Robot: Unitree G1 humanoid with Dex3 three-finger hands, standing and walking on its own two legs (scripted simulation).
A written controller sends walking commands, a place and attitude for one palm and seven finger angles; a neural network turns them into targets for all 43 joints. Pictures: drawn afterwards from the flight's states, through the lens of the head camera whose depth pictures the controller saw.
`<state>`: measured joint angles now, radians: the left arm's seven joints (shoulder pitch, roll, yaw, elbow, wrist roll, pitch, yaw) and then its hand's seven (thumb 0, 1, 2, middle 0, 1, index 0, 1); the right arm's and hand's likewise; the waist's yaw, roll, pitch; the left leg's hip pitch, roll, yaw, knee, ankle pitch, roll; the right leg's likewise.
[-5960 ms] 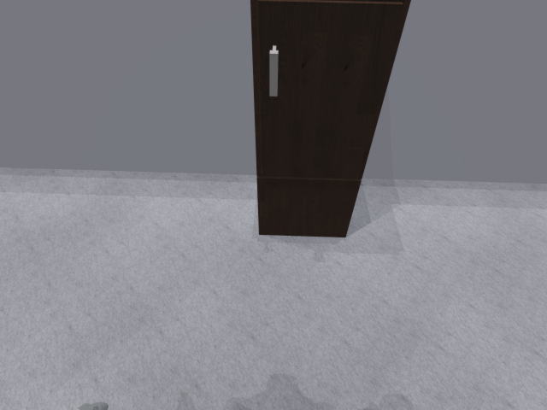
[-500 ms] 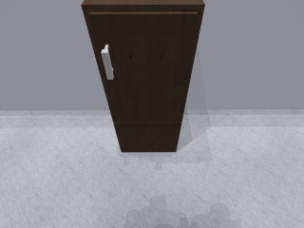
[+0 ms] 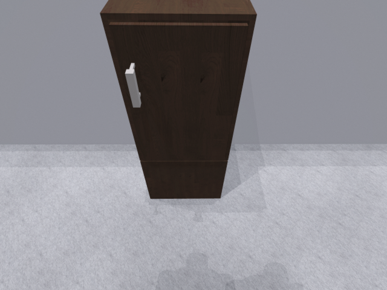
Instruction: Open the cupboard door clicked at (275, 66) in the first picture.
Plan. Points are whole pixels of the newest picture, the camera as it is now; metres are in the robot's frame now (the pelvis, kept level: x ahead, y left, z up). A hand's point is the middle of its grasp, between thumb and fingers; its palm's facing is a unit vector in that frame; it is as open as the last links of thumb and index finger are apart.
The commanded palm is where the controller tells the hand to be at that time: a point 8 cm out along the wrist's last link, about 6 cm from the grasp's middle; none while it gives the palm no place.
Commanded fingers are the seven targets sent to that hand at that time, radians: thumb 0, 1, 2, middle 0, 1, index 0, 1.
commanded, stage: shuffle to correct the standing spot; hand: left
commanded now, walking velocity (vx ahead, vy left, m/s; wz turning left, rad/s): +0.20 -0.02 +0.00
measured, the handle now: (134, 85) +0.66 +0.22 +0.05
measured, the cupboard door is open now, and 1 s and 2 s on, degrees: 0 0 0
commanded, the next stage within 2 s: come to a stop and stand still in 0.42 s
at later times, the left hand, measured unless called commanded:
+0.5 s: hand out of the picture +0.08 +0.17 -0.19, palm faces +0.02 -0.99 -0.16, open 7.4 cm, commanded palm none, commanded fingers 0.00 0.90 0.90 -0.20 -0.30 -0.20 -0.30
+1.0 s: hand out of the picture +0.16 +0.18 -0.20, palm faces +0.15 -0.97 -0.20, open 7.3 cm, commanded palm none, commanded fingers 0.00 0.90 0.90 -0.20 -0.30 -0.20 -0.30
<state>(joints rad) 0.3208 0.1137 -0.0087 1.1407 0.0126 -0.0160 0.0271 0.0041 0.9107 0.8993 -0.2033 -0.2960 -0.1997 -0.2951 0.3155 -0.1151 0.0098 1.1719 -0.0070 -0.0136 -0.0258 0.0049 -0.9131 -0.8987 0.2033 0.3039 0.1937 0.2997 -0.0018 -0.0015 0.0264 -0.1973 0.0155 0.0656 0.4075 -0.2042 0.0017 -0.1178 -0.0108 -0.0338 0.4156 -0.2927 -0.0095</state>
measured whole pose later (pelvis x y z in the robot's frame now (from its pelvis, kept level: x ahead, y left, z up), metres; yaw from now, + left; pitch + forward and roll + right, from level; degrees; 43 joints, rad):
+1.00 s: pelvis +0.12 -0.02 -0.02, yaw +4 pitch -1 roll +0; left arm 0.20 0.20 0.06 1.00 0.02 0.05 0.03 0.00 0.93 0.90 -0.21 -0.30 -0.20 -0.30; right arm 0.14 -0.18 -0.05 0.96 -0.02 0.00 -0.01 0.00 -0.92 -0.90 0.20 0.30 0.19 0.30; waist 0.02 -0.05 0.07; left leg -0.31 0.02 0.08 0.61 -0.27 0.03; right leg -0.37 -0.09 -0.11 0.71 -0.38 0.01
